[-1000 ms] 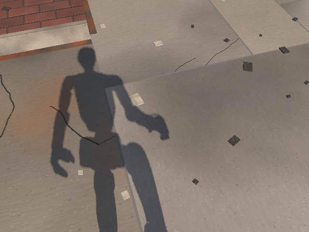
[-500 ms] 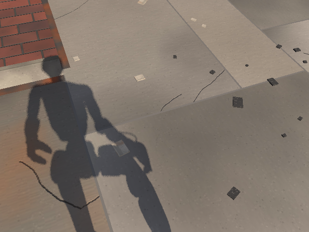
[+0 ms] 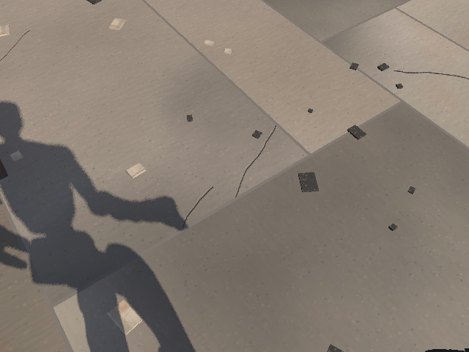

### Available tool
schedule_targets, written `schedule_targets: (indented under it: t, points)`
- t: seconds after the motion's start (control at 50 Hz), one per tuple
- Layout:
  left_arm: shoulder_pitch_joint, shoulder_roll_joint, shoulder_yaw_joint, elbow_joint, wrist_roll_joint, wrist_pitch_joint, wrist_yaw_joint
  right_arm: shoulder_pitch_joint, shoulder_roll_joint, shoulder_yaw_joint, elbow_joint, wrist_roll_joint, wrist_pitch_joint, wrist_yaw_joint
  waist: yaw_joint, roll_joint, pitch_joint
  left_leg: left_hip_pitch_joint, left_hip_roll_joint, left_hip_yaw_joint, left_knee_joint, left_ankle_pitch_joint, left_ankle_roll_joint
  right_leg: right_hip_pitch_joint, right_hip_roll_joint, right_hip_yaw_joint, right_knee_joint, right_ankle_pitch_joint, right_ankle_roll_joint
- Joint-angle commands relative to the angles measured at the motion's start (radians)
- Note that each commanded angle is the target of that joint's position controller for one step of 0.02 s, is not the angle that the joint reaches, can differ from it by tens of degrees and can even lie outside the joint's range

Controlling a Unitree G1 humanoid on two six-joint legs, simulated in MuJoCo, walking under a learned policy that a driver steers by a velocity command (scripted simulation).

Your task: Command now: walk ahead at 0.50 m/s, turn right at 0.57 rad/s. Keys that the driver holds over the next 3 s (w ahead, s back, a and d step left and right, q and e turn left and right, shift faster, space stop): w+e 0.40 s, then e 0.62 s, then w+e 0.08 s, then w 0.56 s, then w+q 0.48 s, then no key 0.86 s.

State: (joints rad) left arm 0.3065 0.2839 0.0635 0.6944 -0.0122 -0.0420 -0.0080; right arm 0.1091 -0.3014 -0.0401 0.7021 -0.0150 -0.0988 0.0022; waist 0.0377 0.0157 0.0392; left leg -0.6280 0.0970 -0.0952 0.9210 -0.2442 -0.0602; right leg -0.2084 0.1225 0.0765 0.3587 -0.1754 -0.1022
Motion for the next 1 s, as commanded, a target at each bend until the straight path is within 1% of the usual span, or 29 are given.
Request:
schedule_targets:
  t: [0.02,0.1,0.14,0.18,0.2,0.22,0.24,0.26,0.28,0.3,0.34,0.4,0.44,0.48,0.54,0.6,0.64,0.66,0.68,0.7,0.72,0.74,0.76,0.78,0.8,0.84,0.88,0.94,1.0]
  points:
    - [-0.030,0.179,0.052,-0.074,-0.008,-0.006,0.021,-0.051,-0.040,-0.002,-0.059,-0.001,-0.003,0.001,-0.001,-0.076,-0.044,0.130,-0.058,0.060,-0.224,0.223,-0.030,-0.108,-0.186,0.144,-0.111,0.224,-0.145]
    - [0.036,0.175,0.053,-0.049,-0.017,0.007,0.023,-0.120,-0.079,-0.016,-0.082,0.022,-0.015,0.013,0.029,-0.108,-0.062,0.193,-0.095,0.023,-0.379,0.293,-0.017,-0.043,-0.217,0.241,-0.044,0.069,-0.102]
    - [0.034,0.168,0.053,-0.048,-0.015,0.008,0.025,-0.099,-0.111,-0.032,-0.081,0.026,-0.024,0.016,0.006,-0.131,-0.064,0.224,-0.091,0.004,-0.412,0.228,0.011,0.007,-0.245,0.309,0.014,0.021,-0.083]
    - [0.013,0.137,0.045,-0.056,-0.009,0.009,0.024,0.016,-0.136,-0.053,-0.051,0.023,-0.033,0.012,-0.062,-0.145,-0.091,0.377,-0.085,0.021,-0.461,0.184,0.059,-0.006,-0.216,0.317,0.119,0.025,-0.044]
    - [0.015,0.079,0.024,-0.067,-0.001,0.005,0.020,0.135,-0.177,-0.068,-0.039,0.006,-0.039,0.005,-0.118,-0.088,-0.187,0.573,0.025,-0.074,-0.459,0.131,0.115,-0.075,-0.161,0.256,0.325,-0.019,-0.007]
    - [0.124,0.001,0.000,-0.090,-0.004,-0.003,0.020,0.244,-0.262,-0.087,-0.025,-0.013,-0.032,-0.001,-0.095,0.159,-0.322,0.899,0.256,-0.439,-0.515,-0.015,0.242,-0.349,-0.023,0.113,0.664,-0.350,0.063]
    - [0.166,0.061,0.003,-0.103,-0.029,-0.009,0.020,0.289,-0.252,-0.090,0.007,0.007,-0.020,0.010,-0.089,0.325,-0.340,0.950,0.350,-0.770,-0.615,-0.332,0.321,-0.568,-0.061,0.083,0.877,-0.440,0.082]
    - [0.096,0.147,0.025,-0.085,-0.033,-0.004,0.023,0.229,-0.163,-0.068,-0.018,0.015,-0.017,0.009,-0.115,0.182,-0.209,0.845,0.299,-0.652,-0.647,-0.422,0.279,-0.616,-0.113,0.101,0.955,-0.341,0.091]
    - [0.014,0.165,0.033,-0.097,-0.019,0.003,0.023,0.183,-0.126,-0.056,-0.022,0.012,-0.009,0.005,-0.118,0.114,-0.122,0.731,0.252,-0.477,-0.641,-0.297,0.238,-0.608,-0.144,0.063,0.955,-0.261,0.095]
    - [-0.020,0.154,0.034,-0.104,-0.008,0.006,0.022,0.143,-0.101,-0.046,-0.021,0.005,-0.004,0.004,-0.100,0.081,-0.072,0.632,0.206,-0.355,-0.654,-0.155,0.224,-0.573,-0.173,0.056,0.916,-0.201,0.098]
    - [-0.024,0.122,0.036,-0.112,-0.014,0.014,0.011,0.114,-0.072,-0.037,-0.007,-0.001,-0.006,-0.001,-0.068,0.116,-0.033,0.527,0.152,-0.201,-0.697,-0.004,0.211,-0.500,-0.215,0.044,0.850,-0.141,0.098]
    - [-0.047,0.077,0.026,-0.128,-0.014,0.026,0.006,0.127,-0.092,-0.046,0.020,0.007,-0.016,-0.002,-0.062,0.095,-0.022,0.511,0.157,-0.087,-0.745,0.118,0.240,-0.513,-0.228,0.024,0.779,-0.092,0.110]
    - [-0.088,0.067,0.022,-0.146,-0.006,0.029,0.007,0.113,-0.115,-0.054,0.033,0.003,-0.012,-0.006,-0.057,0.069,0.001,0.515,0.168,-0.007,-0.738,0.355,0.253,-0.527,-0.226,0.014,0.683,-0.044,0.129]
    - [-0.111,0.055,0.016,-0.150,0.001,0.026,-0.001,0.088,-0.134,-0.058,0.041,0.007,0.001,-0.013,-0.056,0.070,-0.009,0.515,0.142,0.102,-0.709,0.527,0.236,-0.473,-0.216,-0.027,0.551,0.055,0.135]
    - [-0.181,0.040,0.012,-0.164,0.000,0.021,-0.024,0.101,-0.155,-0.061,0.061,0.018,0.021,-0.024,-0.084,0.072,-0.025,0.521,0.122,0.197,-0.673,0.589,0.207,-0.367,-0.186,-0.088,0.369,0.190,0.121]
    - [-0.203,0.071,0.027,-0.187,0.001,0.028,-0.045,0.107,-0.185,-0.071,0.073,0.041,0.036,-0.027,-0.075,0.081,-0.043,0.593,0.152,0.213,-0.594,0.647,0.187,-0.317,-0.163,-0.108,0.279,0.130,0.082]
    - [-0.127,0.115,0.051,-0.177,0.008,0.033,-0.048,0.085,-0.203,-0.082,0.067,0.059,0.044,-0.031,-0.022,0.087,-0.087,0.614,0.150,0.229,-0.443,0.788,0.163,-0.208,-0.114,-0.140,0.217,0.067,0.037]
    - [-0.017,0.152,0.073,-0.146,0.009,0.033,-0.041,0.078,-0.186,-0.077,0.063,0.063,0.048,-0.032,0.037,0.051,-0.138,0.583,0.111,0.257,-0.280,0.764,0.133,-0.063,-0.076,-0.153,0.134,0.142,0.005]
    - [0.070,0.216,0.095,-0.133,0.008,0.036,-0.018,0.124,-0.150,-0.064,0.056,0.035,0.045,-0.027,0.070,-0.063,-0.198,0.410,0.046,0.271,-0.029,0.493,0.074,0.160,-0.144,-0.034,0.103,0.447,-0.048]
    - [0.033,0.311,0.096,-0.161,0.015,0.041,0.004,0.223,-0.032,-0.027,0.030,-0.040,0.041,-0.011,-0.043,-0.339,-0.281,0.056,-0.106,0.242,0.336,-0.456,0.004,0.439,-0.406,0.328,0.223,0.966,-0.208]
    - [0.022,0.275,0.081,-0.204,0.028,0.030,-0.008,0.240,-0.111,-0.026,0.031,-0.010,0.034,0.003,0.007,-0.259,-0.511,-0.011,-0.146,0.014,0.502,-0.480,0.000,0.492,-0.521,0.603,0.096,0.671,-0.348]
    - [-0.028,0.220,0.069,-0.209,0.021,0.025,-0.016,0.128,-0.168,-0.043,0.018,0.026,0.039,0.005,0.033,-0.133,-0.409,-0.059,-0.101,-0.011,0.493,-0.365,0.013,0.404,-0.455,0.499,0.045,0.494,-0.294]
    - [-0.072,0.189,0.060,-0.197,0.003,0.025,-0.013,0.079,-0.154,-0.039,0.000,0.026,0.047,-0.003,0.008,-0.079,-0.287,-0.083,-0.073,0.003,0.422,-0.280,0.015,0.283,-0.399,0.409,0.026,0.380,-0.234]
    - [-0.103,0.167,0.052,-0.197,-0.004,0.030,-0.006,0.065,-0.143,-0.038,0.008,0.013,0.058,-0.015,-0.015,-0.036,-0.219,-0.058,-0.046,0.000,0.353,-0.234,0.011,0.167,-0.360,0.358,0.006,0.325,-0.196]
    - [-0.134,0.167,0.050,-0.199,0.002,0.035,0.000,0.070,-0.148,-0.040,0.005,0.008,0.070,-0.022,-0.045,-0.051,-0.182,0.005,-0.038,-0.003,0.286,-0.206,0.009,0.055,-0.333,0.324,-0.014,0.308,-0.181]
    - [-0.163,0.176,0.054,-0.203,0.023,0.041,0.008,0.095,-0.125,-0.036,0.015,0.005,0.082,-0.024,-0.073,-0.087,-0.172,0.098,-0.062,0.022,0.181,-0.181,-0.001,-0.054,-0.294,0.279,-0.028,0.351,-0.169]
    - [-0.151,0.188,0.060,-0.193,0.021,0.045,0.021,0.089,-0.101,-0.029,0.017,0.002,0.085,-0.030,-0.067,-0.094,-0.193,0.130,-0.080,0.023,0.080,-0.162,-0.017,-0.073,-0.279,0.265,-0.020,0.372,-0.169]
    - [-0.158,0.196,0.064,-0.189,0.010,0.061,0.037,0.053,-0.089,-0.023,0.008,0.006,0.094,-0.029,-0.054,-0.113,-0.203,0.170,-0.096,0.009,-0.029,-0.083,-0.026,-0.102,-0.255,0.287,-0.025,0.179,-0.145]
    - [-0.158,0.189,0.063,-0.187,0.011,0.074,0.038,0.017,-0.089,-0.025,-0.008,0.012,0.093,-0.023,-0.037,-0.149,-0.173,0.205,-0.113,0.002,-0.126,-0.065,-0.019,-0.124,-0.237,0.337,-0.030,0.011,-0.120]
